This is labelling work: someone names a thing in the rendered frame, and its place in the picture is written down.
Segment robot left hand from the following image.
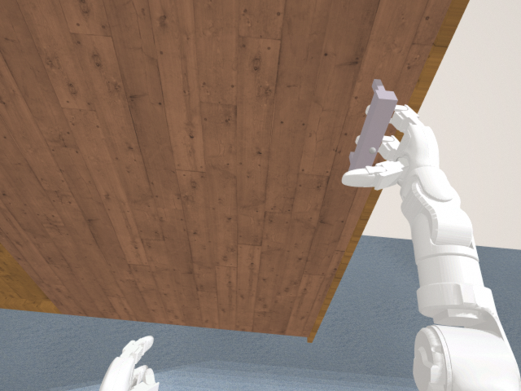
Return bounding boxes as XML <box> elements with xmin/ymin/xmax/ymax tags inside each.
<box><xmin>99</xmin><ymin>336</ymin><xmax>160</xmax><ymax>391</ymax></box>

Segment robot right hand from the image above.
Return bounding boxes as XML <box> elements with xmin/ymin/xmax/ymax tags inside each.
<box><xmin>342</xmin><ymin>105</ymin><xmax>439</xmax><ymax>190</ymax></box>

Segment robot right upper arm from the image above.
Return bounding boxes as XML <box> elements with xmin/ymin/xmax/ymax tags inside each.
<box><xmin>413</xmin><ymin>325</ymin><xmax>519</xmax><ymax>391</ymax></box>

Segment robot right forearm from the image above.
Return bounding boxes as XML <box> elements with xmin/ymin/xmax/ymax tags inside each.
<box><xmin>400</xmin><ymin>166</ymin><xmax>521</xmax><ymax>391</ymax></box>

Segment handle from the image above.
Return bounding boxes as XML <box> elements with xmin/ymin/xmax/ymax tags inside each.
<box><xmin>348</xmin><ymin>79</ymin><xmax>398</xmax><ymax>171</ymax></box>

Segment wardrobe door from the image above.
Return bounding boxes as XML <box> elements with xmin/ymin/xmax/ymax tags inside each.
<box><xmin>0</xmin><ymin>0</ymin><xmax>452</xmax><ymax>337</ymax></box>
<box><xmin>0</xmin><ymin>243</ymin><xmax>51</xmax><ymax>301</ymax></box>

